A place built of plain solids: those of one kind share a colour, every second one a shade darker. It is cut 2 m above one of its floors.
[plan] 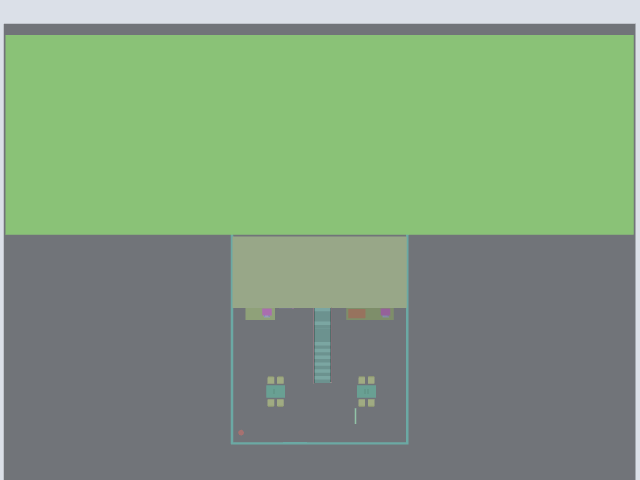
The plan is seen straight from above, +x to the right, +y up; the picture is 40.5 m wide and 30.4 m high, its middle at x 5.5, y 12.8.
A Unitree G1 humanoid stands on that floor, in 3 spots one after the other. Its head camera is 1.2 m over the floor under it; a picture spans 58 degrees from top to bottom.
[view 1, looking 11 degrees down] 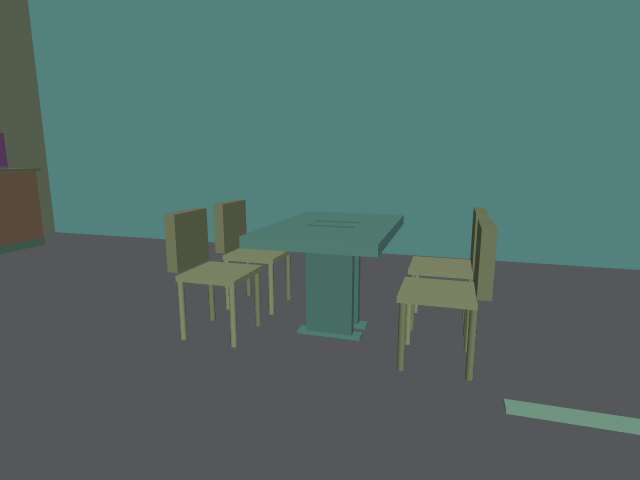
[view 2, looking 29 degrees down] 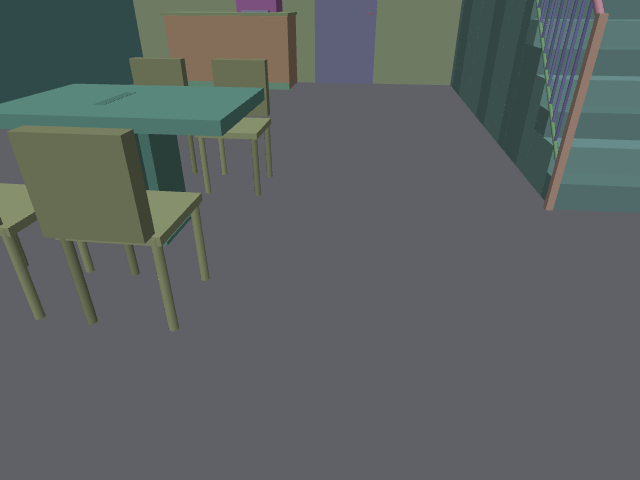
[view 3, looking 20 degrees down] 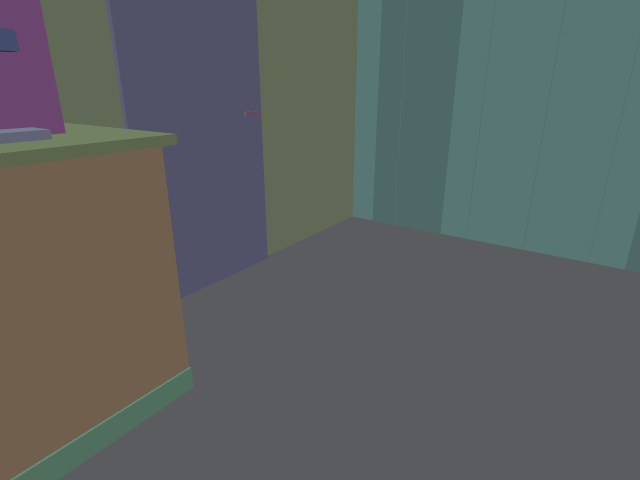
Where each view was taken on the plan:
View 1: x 5.66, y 2.45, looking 17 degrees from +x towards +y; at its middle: meeting_table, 2.36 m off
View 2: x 3.94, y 1.00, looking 97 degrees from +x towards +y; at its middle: ground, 2.48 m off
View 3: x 1.72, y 6.49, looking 35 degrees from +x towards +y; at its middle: ground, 3.51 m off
